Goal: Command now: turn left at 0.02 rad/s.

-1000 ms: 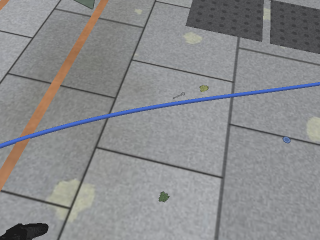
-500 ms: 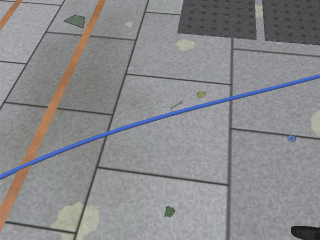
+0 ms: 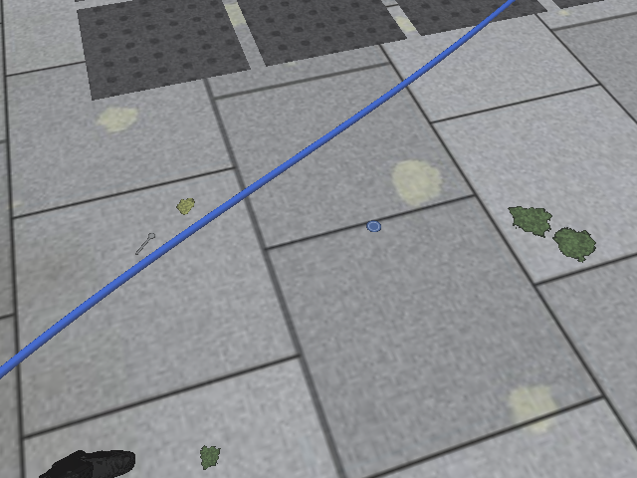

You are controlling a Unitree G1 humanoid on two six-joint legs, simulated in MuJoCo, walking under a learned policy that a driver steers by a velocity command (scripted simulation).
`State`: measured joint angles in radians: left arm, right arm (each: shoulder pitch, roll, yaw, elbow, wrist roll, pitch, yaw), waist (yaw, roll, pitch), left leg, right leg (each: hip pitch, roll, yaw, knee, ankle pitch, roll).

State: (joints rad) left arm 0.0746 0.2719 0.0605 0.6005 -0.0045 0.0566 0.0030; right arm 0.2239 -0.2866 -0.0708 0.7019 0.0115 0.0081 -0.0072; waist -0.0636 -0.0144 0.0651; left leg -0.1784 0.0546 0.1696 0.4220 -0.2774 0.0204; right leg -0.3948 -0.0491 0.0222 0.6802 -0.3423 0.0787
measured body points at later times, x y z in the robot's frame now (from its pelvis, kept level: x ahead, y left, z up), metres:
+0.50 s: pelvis +0.11 +0.05 -0.02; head +0.11 +0.08 +0.43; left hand +0.05 +0.35 -0.15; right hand +0.37 -0.15 -0.09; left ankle +0.16 +0.20 -0.72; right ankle +0.01 -0.15 -0.74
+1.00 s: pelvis +0.25 +0.19 +0.00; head +0.27 +0.21 +0.45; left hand +0.23 +0.48 -0.13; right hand +0.52 +0.03 -0.09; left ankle +0.18 +0.20 -0.74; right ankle +0.41 +0.11 -0.70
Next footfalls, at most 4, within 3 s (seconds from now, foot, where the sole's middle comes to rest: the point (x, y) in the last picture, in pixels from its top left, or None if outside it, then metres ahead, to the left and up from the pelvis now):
0.04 right None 0.05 -0.15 -0.78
0.54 left None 0.21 0.22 -0.78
1.14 right None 0.41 0.14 -0.78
1.48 left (117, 477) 0.45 0.39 -0.78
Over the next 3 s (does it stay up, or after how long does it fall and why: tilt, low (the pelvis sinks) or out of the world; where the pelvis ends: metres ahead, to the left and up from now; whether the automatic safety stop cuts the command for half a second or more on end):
stays up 1.02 0.61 -0.01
